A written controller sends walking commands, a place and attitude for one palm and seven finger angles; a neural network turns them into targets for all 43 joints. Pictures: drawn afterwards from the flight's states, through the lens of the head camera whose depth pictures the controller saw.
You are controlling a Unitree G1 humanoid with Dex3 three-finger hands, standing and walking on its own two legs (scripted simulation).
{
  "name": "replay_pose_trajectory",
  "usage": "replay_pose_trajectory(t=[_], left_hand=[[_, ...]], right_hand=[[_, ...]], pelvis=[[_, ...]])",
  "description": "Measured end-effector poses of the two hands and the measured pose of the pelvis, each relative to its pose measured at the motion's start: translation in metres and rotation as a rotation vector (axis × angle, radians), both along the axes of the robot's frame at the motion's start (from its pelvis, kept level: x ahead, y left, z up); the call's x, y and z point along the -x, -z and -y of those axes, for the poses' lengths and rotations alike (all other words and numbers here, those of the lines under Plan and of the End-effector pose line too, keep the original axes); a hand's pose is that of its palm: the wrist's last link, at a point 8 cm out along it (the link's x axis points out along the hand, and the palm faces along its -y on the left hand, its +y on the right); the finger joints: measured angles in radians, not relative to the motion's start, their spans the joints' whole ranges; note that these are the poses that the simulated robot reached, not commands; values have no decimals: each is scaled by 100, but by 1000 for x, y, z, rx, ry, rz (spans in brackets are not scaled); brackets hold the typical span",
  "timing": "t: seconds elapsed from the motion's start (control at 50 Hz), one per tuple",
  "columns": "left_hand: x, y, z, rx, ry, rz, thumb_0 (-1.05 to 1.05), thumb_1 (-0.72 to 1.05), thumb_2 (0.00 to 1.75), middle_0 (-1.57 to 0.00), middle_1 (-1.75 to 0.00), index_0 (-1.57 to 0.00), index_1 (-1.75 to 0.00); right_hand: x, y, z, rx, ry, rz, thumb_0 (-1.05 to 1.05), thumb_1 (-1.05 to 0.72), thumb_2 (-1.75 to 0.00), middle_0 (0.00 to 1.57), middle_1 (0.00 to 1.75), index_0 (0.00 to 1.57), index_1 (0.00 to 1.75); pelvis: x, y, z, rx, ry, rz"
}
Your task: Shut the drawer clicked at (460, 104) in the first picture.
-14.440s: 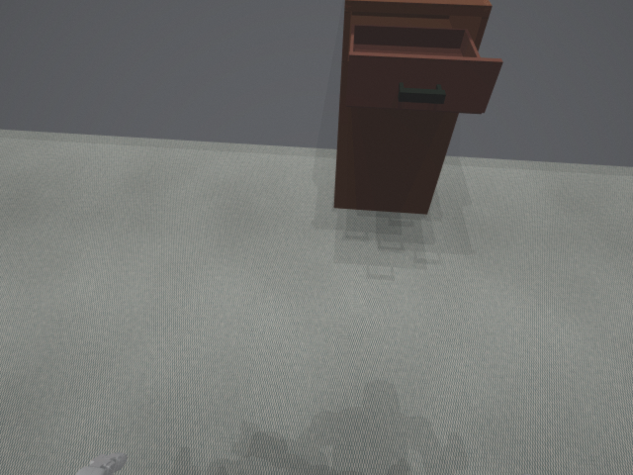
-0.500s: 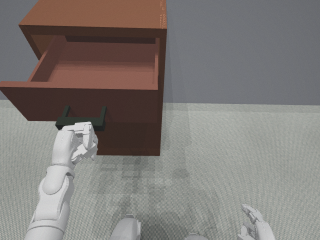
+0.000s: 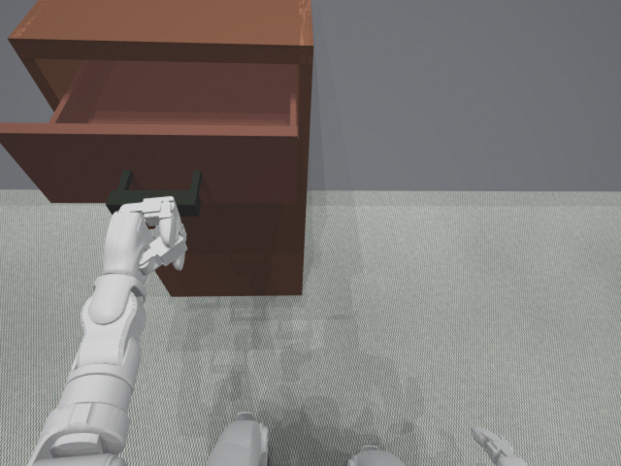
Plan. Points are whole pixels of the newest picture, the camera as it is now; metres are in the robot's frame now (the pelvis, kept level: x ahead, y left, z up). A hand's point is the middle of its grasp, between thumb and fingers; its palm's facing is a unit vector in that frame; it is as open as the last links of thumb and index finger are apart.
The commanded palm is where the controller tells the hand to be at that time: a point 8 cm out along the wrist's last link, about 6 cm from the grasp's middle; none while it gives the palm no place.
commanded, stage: push the drawer shut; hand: left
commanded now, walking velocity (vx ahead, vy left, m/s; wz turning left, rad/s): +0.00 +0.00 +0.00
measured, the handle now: (158, 190) +0.46 +0.22 +0.06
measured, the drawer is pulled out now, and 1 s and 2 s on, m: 0.16 0.03 0.00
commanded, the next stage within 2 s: pull the fist back off the drawer in 1.52 s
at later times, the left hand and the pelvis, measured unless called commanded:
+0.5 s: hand (188, 204) +0.44 +0.18 +0.06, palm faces +0.03 -1.00 -0.03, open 3.1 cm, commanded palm +0.43 +0.22 +0.06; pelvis +0.00 +0.00 -0.01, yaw -1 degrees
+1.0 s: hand (200, 165) +0.51 +0.17 +0.06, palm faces +0.05 -1.00 -0.03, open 3.2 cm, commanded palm +0.50 +0.21 +0.06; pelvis +0.00 +0.00 -0.02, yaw -2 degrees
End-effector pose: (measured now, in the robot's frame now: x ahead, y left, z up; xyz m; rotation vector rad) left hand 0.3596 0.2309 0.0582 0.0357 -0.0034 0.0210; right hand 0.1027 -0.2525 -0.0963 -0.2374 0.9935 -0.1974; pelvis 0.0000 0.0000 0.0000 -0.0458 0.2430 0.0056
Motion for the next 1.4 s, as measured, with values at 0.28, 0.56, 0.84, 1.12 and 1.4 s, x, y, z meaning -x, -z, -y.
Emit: replay_pose_trajectory(t=[0.28, 0.56, 0.84, 1.12, 1.4], left_hand=[[-31, 0, 0, 4, -10, 1, -2, 82, 93, -140, -160, -140, -160], [-65, -2, 1, 7, -16, -4, 1, 84, 94, -140, -160, -140, -160], [-108, -2, 2, 6, -28, -16, -2, 85, 95, -140, -160, -140, -160], [-141, -4, 3, 6, -34, -29, 0, 87, 95, -140, -160, -140, -160], [-158, -3, -5, 5, -32, -35, -2, 78, 97, -140, -160, -140, -160]], right_hand=[[26, 9, 8, 11, 30, -88, 1, -90, -90, 21, 30, 21, 30], [57, 16, 12, 11, 76, -174, 1, -90, -90, 21, 30, 21, 30], [92, 24, 14, 23, 114, -286, 1, -90, -90, 21, 30, 21, 30], [117, 22, 9, 15, 157, -377, 1, -90, -90, 21, 30, 21, 30], [128, 23, 5, 31, 149, -430, 1, -90, -90, 21, 30, 21, 30]], pelvis=[[3, 4, 2, 3, 0, -22], [4, 9, 4, 5, 12, -52], [5, 19, 3, 13, 21, -107], [-1, 21, 0, 19, 35, -145], [0, 26, -3, 34, 27, -174]])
